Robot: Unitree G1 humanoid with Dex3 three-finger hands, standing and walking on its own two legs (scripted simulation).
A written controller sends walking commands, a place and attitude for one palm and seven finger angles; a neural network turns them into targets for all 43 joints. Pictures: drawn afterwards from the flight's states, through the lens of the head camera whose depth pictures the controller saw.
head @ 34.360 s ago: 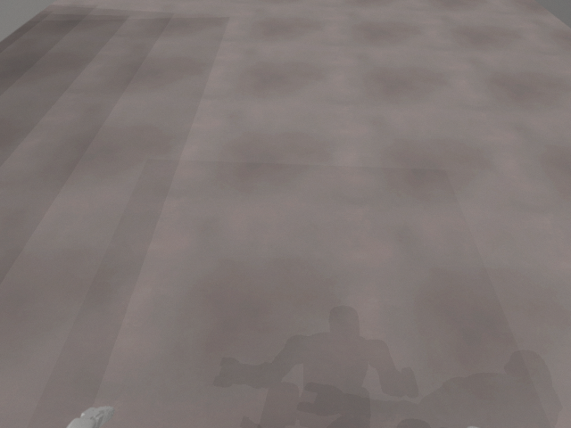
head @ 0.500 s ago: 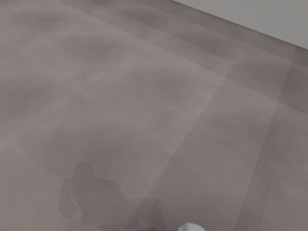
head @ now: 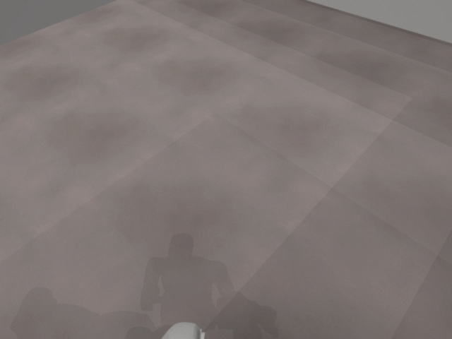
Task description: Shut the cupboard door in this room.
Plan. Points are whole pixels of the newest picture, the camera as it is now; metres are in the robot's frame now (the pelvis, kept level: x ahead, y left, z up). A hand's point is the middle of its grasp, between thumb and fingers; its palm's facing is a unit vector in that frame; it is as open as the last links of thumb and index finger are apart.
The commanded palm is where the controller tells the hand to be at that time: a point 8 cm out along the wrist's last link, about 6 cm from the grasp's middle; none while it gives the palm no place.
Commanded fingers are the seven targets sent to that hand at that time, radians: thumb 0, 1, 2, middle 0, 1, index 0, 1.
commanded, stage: turn or walk to find it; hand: left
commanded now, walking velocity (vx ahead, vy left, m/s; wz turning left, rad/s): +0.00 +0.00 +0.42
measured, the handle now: out of the picture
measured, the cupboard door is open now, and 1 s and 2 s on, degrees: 88 88 88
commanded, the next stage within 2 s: none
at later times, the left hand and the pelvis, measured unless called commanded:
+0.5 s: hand out of the picture -0.02 +0.28 -0.17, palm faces +0.26 -0.94 -0.23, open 7.4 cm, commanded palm none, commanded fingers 0.00 0.90 0.90 -0.20 -0.30 -0.20 -0.30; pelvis -0.02 +0.06 +0.00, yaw +12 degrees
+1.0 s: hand out of the picture -0.02 +0.21 -0.15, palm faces +0.42 -0.87 -0.25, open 7.4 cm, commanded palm none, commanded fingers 0.00 0.90 0.90 -0.20 -0.30 -0.20 -0.30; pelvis -0.02 +0.01 +0.00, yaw +25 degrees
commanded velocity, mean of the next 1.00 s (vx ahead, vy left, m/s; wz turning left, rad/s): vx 0.00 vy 0.00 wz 0.42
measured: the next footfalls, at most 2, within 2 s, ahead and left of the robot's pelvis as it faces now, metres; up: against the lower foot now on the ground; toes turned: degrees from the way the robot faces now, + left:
left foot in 0.24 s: -0.01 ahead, +0.15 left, +0.00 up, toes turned +10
right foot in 0.74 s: +0.05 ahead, -0.07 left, +0.00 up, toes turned +14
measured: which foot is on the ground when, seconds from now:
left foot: up 0.00-0.22, down 0.24-0.76, up 0.78-1.00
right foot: down 0.00-0.24, up 0.26-0.72, down 0.74-1.00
